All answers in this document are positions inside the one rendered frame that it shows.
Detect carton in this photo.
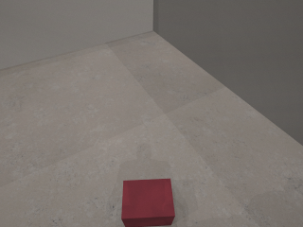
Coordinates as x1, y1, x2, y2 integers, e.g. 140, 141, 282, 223
121, 178, 175, 227

